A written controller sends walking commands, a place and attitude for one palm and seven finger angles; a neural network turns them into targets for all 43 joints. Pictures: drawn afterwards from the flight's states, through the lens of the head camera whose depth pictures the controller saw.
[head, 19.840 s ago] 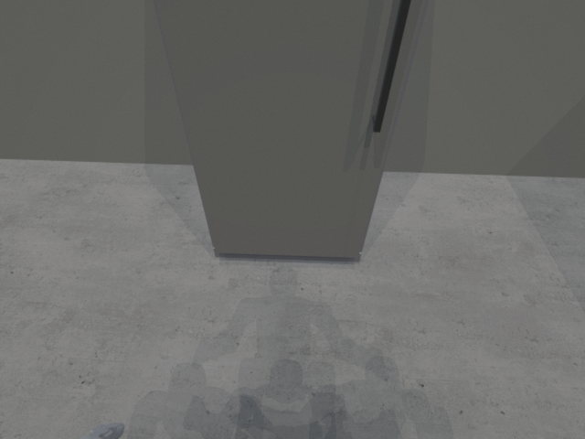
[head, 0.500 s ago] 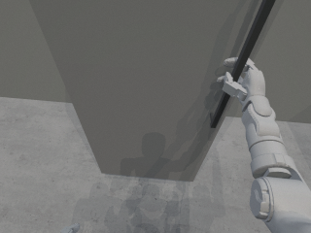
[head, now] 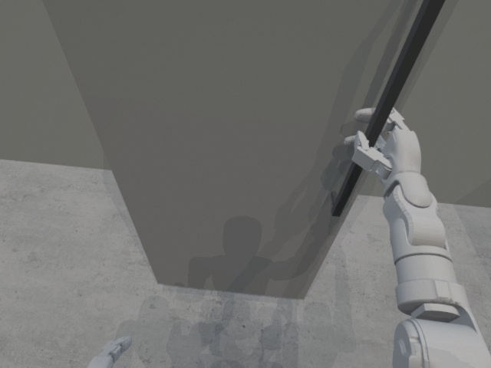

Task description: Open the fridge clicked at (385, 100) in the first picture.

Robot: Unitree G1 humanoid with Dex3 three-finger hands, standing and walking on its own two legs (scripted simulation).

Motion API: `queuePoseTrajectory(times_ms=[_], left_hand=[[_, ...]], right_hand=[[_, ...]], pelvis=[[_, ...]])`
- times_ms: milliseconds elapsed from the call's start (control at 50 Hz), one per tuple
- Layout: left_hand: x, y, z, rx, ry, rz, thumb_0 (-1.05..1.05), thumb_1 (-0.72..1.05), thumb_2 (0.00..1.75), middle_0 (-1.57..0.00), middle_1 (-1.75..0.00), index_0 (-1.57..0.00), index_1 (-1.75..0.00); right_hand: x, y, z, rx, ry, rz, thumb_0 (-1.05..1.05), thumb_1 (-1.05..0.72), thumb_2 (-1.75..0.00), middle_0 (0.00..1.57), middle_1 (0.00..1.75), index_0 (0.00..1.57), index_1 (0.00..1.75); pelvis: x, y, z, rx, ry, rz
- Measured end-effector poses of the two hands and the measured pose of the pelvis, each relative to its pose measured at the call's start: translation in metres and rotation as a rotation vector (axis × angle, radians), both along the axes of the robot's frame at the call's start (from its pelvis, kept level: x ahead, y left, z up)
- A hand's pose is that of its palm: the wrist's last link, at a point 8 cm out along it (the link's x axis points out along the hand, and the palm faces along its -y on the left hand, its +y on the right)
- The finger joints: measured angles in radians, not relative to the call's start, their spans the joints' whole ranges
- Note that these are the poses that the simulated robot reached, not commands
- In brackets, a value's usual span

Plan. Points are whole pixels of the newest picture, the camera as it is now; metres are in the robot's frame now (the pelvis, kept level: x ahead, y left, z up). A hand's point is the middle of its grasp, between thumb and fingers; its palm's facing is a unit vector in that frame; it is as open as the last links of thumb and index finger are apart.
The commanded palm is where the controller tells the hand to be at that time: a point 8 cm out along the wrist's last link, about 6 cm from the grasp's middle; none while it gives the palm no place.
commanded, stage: pull the door a little, standing still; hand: right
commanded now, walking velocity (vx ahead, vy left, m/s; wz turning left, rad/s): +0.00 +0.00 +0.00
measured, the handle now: (374, 115) +0.48 -0.15 +0.20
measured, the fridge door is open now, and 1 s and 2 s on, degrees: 0 14 43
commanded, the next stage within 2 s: walk backward, drawing the door open in 0.54 s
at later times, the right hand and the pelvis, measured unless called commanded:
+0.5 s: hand (359, 157) +0.41 -0.13 +0.17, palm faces -0.01 +1.00 +0.00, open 6.0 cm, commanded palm +0.33 -0.18 +0.17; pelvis +0.02 +0.00 +0.01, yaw +3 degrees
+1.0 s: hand (355, 213) +0.31 -0.11 +0.16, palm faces +0.11 +0.96 -0.26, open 6.1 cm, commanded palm +0.27 -0.16 +0.16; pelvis +0.04 +0.03 +0.01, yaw +1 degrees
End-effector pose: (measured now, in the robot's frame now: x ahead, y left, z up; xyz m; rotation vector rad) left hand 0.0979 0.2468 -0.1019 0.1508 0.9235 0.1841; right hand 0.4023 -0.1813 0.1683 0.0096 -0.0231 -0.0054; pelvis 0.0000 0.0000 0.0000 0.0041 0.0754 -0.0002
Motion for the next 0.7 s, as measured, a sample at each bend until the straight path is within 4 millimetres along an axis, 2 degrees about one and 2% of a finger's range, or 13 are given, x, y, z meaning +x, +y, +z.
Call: queuePoseTrajectory(times_ms=[220,480,580,660,700], left_hand=[[0.032,-0.007,0.007,0.009,-0.032,-0.030,0.01,0.91,0.90,-0.20,-0.29,-0.20,-0.30],[0.040,-0.009,0.015,-0.030,-0.073,0.008,0.01,0.91,0.90,-0.20,-0.29,-0.21,-0.30],[0.053,-0.006,0.020,-0.042,-0.095,0.025,0.01,0.91,0.90,-0.20,-0.29,-0.21,-0.30],[0.074,-0.003,0.024,-0.047,-0.134,0.026,0.01,0.91,0.90,-0.20,-0.29,-0.20,-0.30],[0.087,-0.003,0.025,-0.022,-0.151,0.006,0.01,0.91,0.90,-0.20,-0.29,-0.20,-0.30]], right_hand=[[0.000,-0.001,0.002,-0.002,0.027,0.005,0.02,-0.79,-0.82,0.34,1.38,0.36,1.37],[-0.011,0.001,0.000,-0.004,0.006,0.008,0.02,-0.82,-0.82,0.25,1.34,0.25,1.29],[-0.031,0.003,0.000,-0.015,-0.011,0.024,0.02,-0.81,-0.83,0.25,1.33,0.22,1.28],[-0.060,0.006,0.000,-0.036,-0.033,0.042,0.01,-0.80,-0.82,0.27,1.32,0.22,1.29],[-0.071,0.007,0.002,-0.123,-0.072,0.048,0.01,-0.75,-0.82,0.30,1.32,0.23,1.29]], pelvis=[[0.008,-0.002,0.001,0.002,-0.007,-0.010],[0.022,-0.001,0.005,-0.007,-0.015,0.039],[0.037,-0.001,0.008,-0.010,-0.011,0.082],[0.050,0.000,0.006,-0.012,-0.004,0.118],[0.053,0.001,0.005,-0.014,-0.007,0.106]])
